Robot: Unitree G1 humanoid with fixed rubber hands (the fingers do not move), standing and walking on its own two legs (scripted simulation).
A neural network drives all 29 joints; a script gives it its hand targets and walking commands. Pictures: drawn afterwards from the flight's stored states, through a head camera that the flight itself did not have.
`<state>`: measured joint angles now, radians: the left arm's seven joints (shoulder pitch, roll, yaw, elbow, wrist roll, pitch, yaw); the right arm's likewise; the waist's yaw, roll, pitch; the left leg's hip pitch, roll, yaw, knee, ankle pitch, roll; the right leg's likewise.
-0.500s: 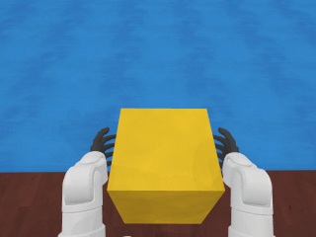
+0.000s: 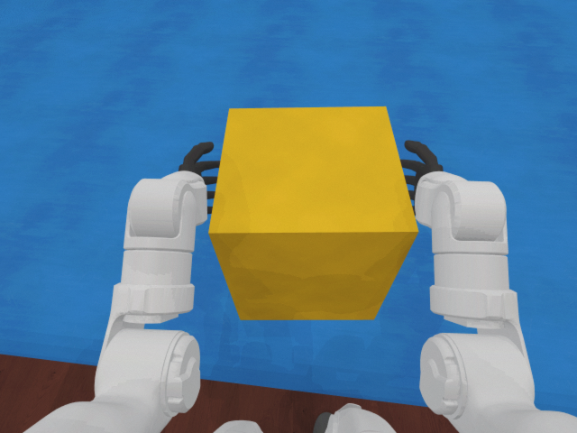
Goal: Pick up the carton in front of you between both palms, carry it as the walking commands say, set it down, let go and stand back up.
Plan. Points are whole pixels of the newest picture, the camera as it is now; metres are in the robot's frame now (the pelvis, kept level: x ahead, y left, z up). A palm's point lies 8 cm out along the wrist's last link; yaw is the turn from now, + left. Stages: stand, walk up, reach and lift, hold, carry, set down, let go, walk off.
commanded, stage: carry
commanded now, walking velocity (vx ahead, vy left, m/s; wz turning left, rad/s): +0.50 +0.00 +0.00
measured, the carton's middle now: (307, 222) +0.38 +0.01 +0.04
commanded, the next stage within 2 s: none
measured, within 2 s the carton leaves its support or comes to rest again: neither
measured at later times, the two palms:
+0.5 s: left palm (232, 61) +0.75 +0.18 +0.07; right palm (383, 60) +0.74 -0.12 +0.08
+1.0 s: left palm (215, 49) +1.02 +0.29 -0.06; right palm (318, 31) +1.10 +0.00 -0.05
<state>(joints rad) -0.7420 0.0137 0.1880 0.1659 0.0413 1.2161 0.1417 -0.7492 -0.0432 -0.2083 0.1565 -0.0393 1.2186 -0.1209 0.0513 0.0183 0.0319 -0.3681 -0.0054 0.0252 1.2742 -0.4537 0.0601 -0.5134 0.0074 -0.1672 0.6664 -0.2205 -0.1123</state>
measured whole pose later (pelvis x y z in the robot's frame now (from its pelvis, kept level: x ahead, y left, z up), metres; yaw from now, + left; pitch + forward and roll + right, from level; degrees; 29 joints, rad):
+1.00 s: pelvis +0.72 +0.06 -0.13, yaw +17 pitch +6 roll -1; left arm -0.47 -0.10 0.19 -0.02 0.10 1.04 0.12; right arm -0.51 0.03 -0.20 0.04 -0.01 1.02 -0.13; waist -0.05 0.00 0.02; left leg -0.16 -0.19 -0.09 0.72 -0.45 0.13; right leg -0.59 0.01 -0.07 0.51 0.04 -0.02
